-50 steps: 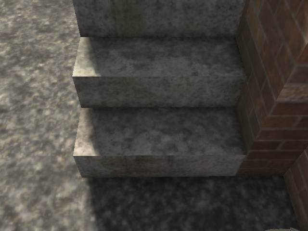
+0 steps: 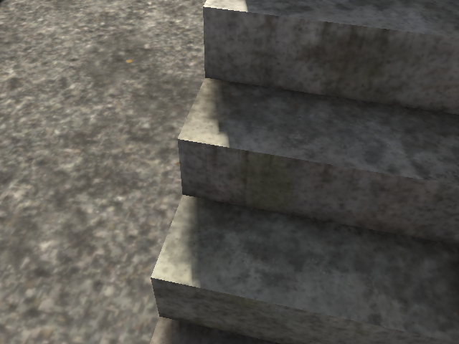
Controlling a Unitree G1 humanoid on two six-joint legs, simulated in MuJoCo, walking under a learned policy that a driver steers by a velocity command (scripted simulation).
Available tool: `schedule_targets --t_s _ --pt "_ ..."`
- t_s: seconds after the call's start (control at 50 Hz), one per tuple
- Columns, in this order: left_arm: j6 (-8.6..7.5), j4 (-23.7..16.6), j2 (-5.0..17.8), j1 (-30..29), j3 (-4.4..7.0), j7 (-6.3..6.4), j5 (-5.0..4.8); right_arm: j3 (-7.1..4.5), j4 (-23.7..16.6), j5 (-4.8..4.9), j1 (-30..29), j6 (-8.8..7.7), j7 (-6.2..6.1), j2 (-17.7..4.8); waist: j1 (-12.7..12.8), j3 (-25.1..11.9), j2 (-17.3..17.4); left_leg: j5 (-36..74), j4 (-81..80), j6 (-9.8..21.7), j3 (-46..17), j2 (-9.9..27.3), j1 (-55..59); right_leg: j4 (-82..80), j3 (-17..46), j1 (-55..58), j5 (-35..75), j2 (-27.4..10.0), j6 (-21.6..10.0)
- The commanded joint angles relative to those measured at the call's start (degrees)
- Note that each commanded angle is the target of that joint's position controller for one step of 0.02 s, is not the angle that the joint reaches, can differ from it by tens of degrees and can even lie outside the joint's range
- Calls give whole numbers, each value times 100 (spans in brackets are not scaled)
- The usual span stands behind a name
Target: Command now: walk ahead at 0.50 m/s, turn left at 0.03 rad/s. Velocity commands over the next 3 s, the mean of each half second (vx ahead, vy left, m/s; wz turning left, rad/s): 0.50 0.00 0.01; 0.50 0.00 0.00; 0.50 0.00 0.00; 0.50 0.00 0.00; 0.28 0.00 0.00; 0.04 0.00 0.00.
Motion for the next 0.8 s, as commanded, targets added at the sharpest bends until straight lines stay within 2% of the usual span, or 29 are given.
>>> schedule_targets --t_s 0.02,0.04,0.06,0.08,0.1,0.14,0.16,0.18,0.2,0.22,0.24,0.26,0.28,0.3,0.32,0.34,0.36,0.38,0.42,0.48,0.72,0.76,0.8 --pt "40 -168 421 341 118 -35 50 -169 -196 -8 57 -83 -33 -766 221 293 388 1598 -1319 710 -1138 1428 -258 548 3 -269 474 -227 93" --pt "42 -159 337 292 75 -30 19 -130 -219 -11 -43 -131 -41 -672 277 165 318 2322 -1204 595 -816 1281 -300 -72 -58 113 542 -213 105" --pt "52 -95 167 427 -1 -14 -5 -85 -235 -11 -176 -161 -57 -576 357 -39 402 3055 -1084 539 -461 1130 -502 -617 -150 861 596 -116 79" --pt "67 -99 128 367 -33 27 -54 -110 -179 -1 -32 -171 -75 -635 262 -80 735 3409 -1038 608 -445 1113 -358 -1047 -252 1050 515 8 58" --pt "93 -159 195 219 -47 100 -113 -99 -132 -14 88 -150 -112 -666 158 -73 830 3827 -941 724 -631 1243 -39 -1419 -281 993 327 58 -8" --pt "67 -160 218 234 -73 219 -180 -113 -64 -8 287 -86 -162 -694 49 -177 823 4127 -721 853 -925 1440 638 -2364 -253 894 435 49 -133" --pt "25 -152 190 263 -94 265 -197 -113 -63 32 296 -44 -178 -689 45 -201 790 4154 -603 843 -1020 1472 879 -3012 -269 931 624 35 -181" --pt "-25 -91 140 415 -113 291 -172 -132 -78 118 205 -1 -184 -714 164 -169 641 4056 -372 738 -998 1389 1000 -3927 -357 1126 1158 71 -234" --pt "-86 -7 245 469 -74 300 -151 -161 -160 141 45 6 -155 -700 108 45 460 4020 32 573 -925 1237 936 -4279 -346 1283 1655 44 -237" --pt "-177 93 384 809 -22 283 -97 -152 -228 200 52 -3 -96 -567 158 -281 181 3577 525 432 -960 1058 762 -4370 159 1772 2353 -322 -292" --pt "-200 119 687 810 51 263 -68 -105 -313 195 242 -42 -32 -339 -104 -311 -833 2130 821 245 -605 695 194 -4239 754 2211 3755 -817 -378" --pt "-161 26 659 339 55 227 -89 0 -171 164 499 -4 -19 -67 -270 -157 -1600 76 753 106 -354 490 -267 -4551 1321 2124 3272 -1212 -669" --pt "-135 -127 379 -106 -2 177 -105 -19 -67 63 469 55 -41 -267 -341 190 -1207 -700 660 82 -258 429 -368 -4706 1417 1794 2521 -1352 -761" --pt "-117 -251 329 -348 -16 153 -131 -33 -64 -17 347 79 -44 -340 -364 379 -709 -587 385 81 -245 409 -176 -4661 1213 1493 2369 -1215 -722" --pt "-116 -291 394 -425 -4 157 -166 -32 -80 -59 213 90 -36 -366 -353 483 -369 -257 131 77 -316 417 -13 -4538 990 1330 2420 -1030 -677" --pt "-144 -298 486 -373 17 175 -180 -32 -118 -67 125 80 -33 -380 -317 481 -138 213 -29 38 -419 512 113 -4396 778 1288 2459 -838 -612" --pt "-187 -244 530 -211 41 175 -171 -38 -161 -27 51 56 -45 -414 -234 400 60 849 -93 -11 -574 651 140 -4218 569 1479 2706 -633 -553" --pt "-226 -168 474 30 33 165 -164 -52 -195 41 -80 42 -65 -461 -92 260 234 1310 -64 -45 -640 720 229 -4127 463 1641 3068 -548 -503" --pt "-241 -118 526 9 28 187 -127 -54 -205 129 -109 26 -101 -429 -122 19 80 1829 -10 -37 -657 773 352 -4037 469 1935 3805 -564 -457" --pt "-219 -130 442 -157 -2 178 -133 -46 -171 99 -150 35 -124 -394 -134 -214 122 2125 -112 -31 -709 847 577 -4016 424 2045 3887 -576 -419" --pt "-175 -23 493 -590 -80 155 -109 -4 -75 29 -580 61 -93 -434 -119 -103 118 1887 -723 -117 -821 989 740 -4544 476 2006 2995 -623 -273" --pt "-178 39 497 -545 -73 149 -133 -1 -73 7 -670 45 -84 -430 -74 -74 221 1784 -847 -153 -834 1009 715 -4663 478 2025 2699 -626 -244" --pt "-182 71 503 -586 -72 154 -129 2 -52 8 -688 37 -80 -443 -93 -39 147 1651 -925 -155 -843 1028 717 -4742 501 2005 2581 -623 -227"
